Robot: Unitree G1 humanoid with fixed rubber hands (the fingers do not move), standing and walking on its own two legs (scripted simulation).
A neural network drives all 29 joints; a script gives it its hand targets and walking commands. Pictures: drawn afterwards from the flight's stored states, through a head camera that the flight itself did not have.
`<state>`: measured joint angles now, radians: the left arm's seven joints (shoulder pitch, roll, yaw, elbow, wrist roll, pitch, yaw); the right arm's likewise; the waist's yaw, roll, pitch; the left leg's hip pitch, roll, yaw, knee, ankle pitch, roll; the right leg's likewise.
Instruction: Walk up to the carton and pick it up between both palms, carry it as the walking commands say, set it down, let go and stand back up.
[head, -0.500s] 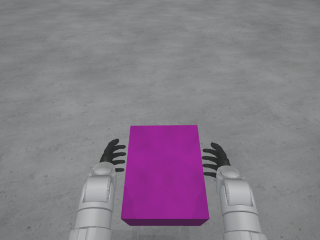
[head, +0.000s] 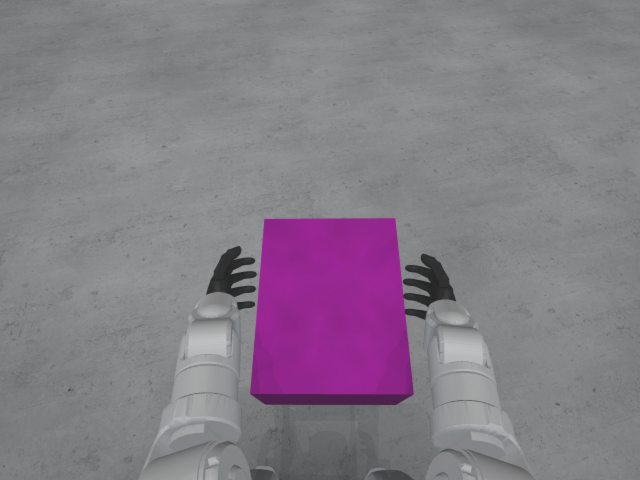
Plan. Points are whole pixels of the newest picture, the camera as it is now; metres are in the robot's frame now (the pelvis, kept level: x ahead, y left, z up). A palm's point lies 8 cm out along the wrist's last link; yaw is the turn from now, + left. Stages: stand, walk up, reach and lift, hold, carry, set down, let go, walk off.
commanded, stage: set down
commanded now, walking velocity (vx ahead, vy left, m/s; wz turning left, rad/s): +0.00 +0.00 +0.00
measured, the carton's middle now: (330, 311) +0.36 -0.02 -0.09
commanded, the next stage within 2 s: none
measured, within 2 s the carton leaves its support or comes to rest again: neither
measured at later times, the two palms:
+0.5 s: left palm (240, 314) +0.36 +0.12 -0.10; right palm (424, 317) +0.35 -0.17 -0.10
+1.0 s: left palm (250, 325) +0.38 +0.12 -0.19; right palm (411, 326) +0.38 -0.17 -0.19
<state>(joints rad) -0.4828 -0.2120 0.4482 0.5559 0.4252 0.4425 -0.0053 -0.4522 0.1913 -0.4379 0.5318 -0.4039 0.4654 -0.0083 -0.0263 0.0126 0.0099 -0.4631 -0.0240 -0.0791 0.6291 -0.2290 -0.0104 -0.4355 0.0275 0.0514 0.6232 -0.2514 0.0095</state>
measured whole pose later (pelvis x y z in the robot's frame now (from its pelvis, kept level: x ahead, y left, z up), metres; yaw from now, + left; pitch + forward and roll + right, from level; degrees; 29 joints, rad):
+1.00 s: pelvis -0.02 -0.01 -0.13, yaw -1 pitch +38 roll +1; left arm -0.63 -0.18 0.43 0.55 0.26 0.24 0.10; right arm -0.63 0.12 -0.42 0.58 -0.24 0.25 -0.08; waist -0.01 -0.01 -0.26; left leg -1.50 -0.07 -0.08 1.25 -0.41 -0.04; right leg -1.49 0.08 0.09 1.28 -0.44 0.02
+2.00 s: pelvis -0.05 +0.00 -0.27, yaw -1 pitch +45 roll +0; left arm -0.99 -0.06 0.43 0.72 0.20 0.21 0.19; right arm -1.01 -0.03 -0.41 0.78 -0.18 0.23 -0.11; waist -0.01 0.01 -0.14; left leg -2.04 -0.14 -0.09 1.76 -0.50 -0.07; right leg -2.02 0.13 0.09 1.77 -0.54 0.07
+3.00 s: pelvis -0.05 +0.00 -0.37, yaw -1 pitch +42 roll +0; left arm -1.26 0.10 0.37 0.90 0.07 0.17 0.16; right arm -1.31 -0.20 -0.28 0.98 -0.06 0.18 -0.11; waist 0.00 0.02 0.19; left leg -2.26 -0.15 -0.07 2.11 -0.58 -0.09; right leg -2.25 0.15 0.07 2.13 -0.61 0.08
